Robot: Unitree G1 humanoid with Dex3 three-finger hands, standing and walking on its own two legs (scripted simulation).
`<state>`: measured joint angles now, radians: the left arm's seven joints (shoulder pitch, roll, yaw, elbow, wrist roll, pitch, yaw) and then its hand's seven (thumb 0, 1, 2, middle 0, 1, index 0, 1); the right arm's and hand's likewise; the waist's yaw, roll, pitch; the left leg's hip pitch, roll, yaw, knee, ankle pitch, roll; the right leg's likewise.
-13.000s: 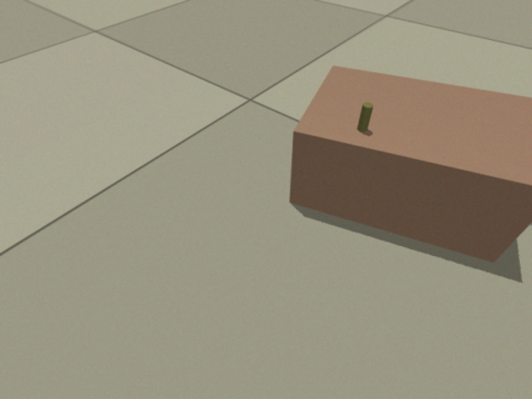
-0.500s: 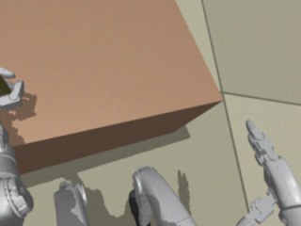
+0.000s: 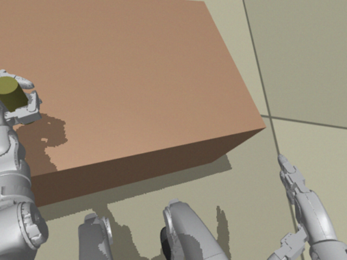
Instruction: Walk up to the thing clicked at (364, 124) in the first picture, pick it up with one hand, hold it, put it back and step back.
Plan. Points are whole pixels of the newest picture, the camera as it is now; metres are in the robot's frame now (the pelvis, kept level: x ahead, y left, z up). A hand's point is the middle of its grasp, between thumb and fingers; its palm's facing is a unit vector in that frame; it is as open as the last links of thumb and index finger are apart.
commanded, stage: settle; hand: left
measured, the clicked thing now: (17, 102) +0.50 +0.24 -0.03
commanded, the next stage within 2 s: lift in 0.40 s
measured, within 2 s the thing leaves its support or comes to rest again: neither
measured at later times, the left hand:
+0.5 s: hand (24, 93) +0.51 +0.22 +0.00, palm faces +0.24 -0.97 +0.00, open 5.2 cm
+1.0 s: hand (16, 94) +0.47 +0.22 +0.06, palm faces +0.23 -0.97 -0.01, open 5.2 cm
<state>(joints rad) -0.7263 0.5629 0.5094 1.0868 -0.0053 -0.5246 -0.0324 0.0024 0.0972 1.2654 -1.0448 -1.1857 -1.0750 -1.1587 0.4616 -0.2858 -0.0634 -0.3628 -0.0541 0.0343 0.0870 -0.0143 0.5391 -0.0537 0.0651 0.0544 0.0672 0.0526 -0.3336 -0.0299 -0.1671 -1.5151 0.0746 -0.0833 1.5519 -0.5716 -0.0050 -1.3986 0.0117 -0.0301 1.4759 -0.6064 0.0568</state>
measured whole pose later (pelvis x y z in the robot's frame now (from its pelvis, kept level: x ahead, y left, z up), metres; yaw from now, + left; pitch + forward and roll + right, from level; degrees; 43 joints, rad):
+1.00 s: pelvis +0.02 +0.00 +0.05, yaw +1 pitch +24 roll -5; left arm -0.53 0.39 0.42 0.86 -0.06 -0.47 -0.02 0.00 0.12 1.23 -1.02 -1.20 -1.05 -1.18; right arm 0.45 -0.24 -0.07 -0.17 -0.05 0.06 0.04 -0.01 0.54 -0.05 0.06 0.05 0.06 0.05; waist -0.22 -0.01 -0.16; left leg -1.23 0.08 -0.06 1.34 -0.53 -0.01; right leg -1.13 0.01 -0.02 1.27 -0.56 0.05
